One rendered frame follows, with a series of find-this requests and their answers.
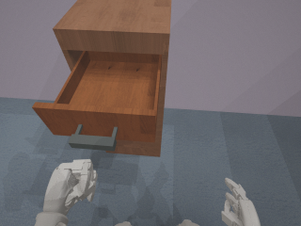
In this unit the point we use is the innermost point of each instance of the robot left forearm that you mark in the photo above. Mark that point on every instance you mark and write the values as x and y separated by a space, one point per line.
48 218

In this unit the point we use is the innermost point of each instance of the handle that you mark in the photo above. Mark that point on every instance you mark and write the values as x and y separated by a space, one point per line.
89 142

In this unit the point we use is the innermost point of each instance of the left robot hand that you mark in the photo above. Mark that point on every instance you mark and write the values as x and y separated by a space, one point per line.
70 183

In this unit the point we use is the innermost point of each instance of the right robot hand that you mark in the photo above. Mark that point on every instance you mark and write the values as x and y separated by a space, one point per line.
244 210

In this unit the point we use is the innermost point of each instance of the drawer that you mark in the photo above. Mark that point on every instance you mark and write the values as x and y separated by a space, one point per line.
107 90

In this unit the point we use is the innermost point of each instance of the cabinet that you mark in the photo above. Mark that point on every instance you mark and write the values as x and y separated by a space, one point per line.
120 26

